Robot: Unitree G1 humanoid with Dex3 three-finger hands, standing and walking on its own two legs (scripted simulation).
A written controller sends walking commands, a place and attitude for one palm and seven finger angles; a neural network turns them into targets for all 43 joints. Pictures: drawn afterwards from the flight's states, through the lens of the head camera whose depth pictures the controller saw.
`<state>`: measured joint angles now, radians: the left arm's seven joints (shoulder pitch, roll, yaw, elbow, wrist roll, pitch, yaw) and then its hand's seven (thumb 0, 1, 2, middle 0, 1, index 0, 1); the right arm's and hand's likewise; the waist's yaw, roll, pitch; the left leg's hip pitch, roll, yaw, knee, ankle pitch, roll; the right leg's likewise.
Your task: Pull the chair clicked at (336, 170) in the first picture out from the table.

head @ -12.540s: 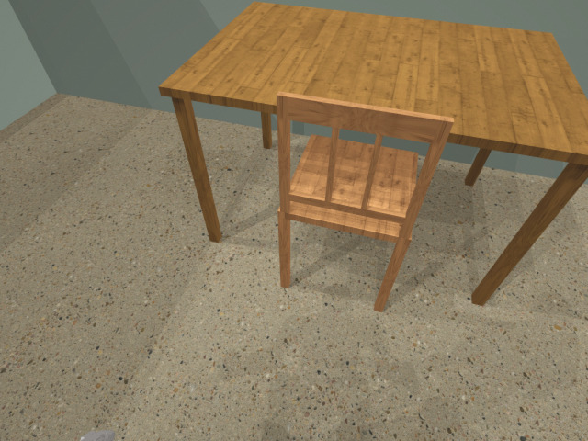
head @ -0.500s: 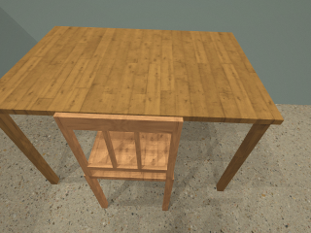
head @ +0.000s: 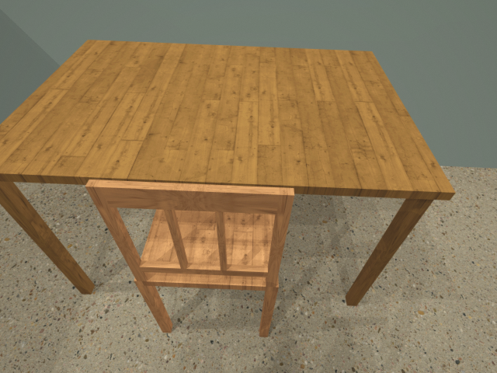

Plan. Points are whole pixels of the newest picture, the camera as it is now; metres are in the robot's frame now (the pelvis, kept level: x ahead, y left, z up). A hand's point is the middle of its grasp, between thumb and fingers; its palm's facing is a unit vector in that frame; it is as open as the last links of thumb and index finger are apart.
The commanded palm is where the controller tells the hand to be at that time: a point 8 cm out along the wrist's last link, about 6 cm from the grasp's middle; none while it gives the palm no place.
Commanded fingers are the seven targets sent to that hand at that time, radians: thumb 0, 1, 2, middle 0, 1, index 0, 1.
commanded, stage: look again from close up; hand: left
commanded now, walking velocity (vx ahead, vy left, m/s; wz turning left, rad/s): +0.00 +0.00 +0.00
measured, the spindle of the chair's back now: (177, 239) +0.42 +0.19 -0.12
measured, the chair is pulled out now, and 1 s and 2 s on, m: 0.00 0.00 0.00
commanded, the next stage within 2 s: raise the hand toward the chair's back in 0.52 s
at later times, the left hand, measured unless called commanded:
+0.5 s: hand out of the picture -0.03 +0.15 -0.18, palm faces +0.05 -0.98 -0.17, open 7.4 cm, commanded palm none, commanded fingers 0.00 0.90 0.90 -0.20 -0.30 -0.20 -0.30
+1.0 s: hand (173, 350) +0.17 +0.13 -0.05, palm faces -0.02 -1.00 +0.02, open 8.8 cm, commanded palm +0.12 +0.22 -0.07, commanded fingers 0.00 0.43 0.70 -0.15 -0.23 -0.15 -0.23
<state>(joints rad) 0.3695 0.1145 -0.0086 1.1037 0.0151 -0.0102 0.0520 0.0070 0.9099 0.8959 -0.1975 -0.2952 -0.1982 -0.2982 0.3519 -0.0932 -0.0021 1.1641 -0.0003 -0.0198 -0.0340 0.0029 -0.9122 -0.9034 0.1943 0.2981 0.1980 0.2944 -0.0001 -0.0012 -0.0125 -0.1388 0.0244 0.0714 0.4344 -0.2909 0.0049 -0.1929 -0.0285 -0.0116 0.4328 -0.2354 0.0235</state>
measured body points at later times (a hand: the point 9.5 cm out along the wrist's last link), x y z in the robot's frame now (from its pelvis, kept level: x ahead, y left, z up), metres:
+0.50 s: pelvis +0.00 +0.00 +0.00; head +0.00 +0.00 +0.45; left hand -0.03 +0.21 -0.16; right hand -0.03 -0.20 -0.16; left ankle -0.04 +0.11 -0.74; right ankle +0.00 -0.13 -0.74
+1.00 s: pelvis -0.03 -0.02 -0.08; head +0.00 +0.00 +0.37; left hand +0.17 +0.19 -0.05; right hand +0.19 -0.28 -0.10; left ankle -0.04 +0.11 -0.74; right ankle +0.00 -0.14 -0.74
